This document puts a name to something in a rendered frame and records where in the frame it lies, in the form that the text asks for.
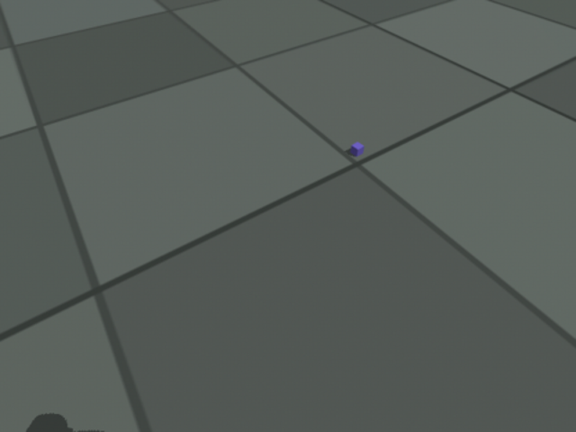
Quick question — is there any cube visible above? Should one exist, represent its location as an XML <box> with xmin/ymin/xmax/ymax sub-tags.
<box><xmin>350</xmin><ymin>142</ymin><xmax>365</xmax><ymax>157</ymax></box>

